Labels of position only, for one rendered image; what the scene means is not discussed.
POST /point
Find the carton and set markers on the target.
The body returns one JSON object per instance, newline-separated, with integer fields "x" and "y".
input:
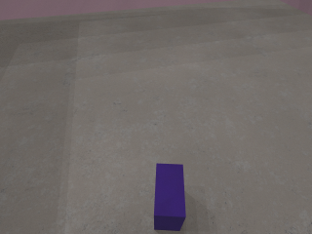
{"x": 169, "y": 201}

